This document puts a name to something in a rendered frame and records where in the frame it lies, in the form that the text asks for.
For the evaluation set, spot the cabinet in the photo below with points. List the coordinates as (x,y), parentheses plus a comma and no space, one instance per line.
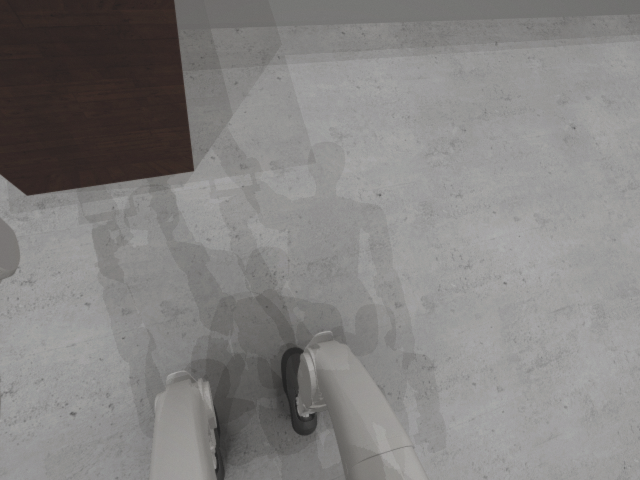
(91,93)

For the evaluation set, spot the right robot thigh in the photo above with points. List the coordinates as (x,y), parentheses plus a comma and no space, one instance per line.
(372,442)

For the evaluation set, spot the robot thigh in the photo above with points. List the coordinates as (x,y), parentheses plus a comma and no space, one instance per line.
(184,419)
(372,442)

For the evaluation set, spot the left robot upper arm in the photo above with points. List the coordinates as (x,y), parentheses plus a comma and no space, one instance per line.
(9,253)

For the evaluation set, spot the left robot thigh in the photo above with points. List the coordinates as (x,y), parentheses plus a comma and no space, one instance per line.
(184,419)

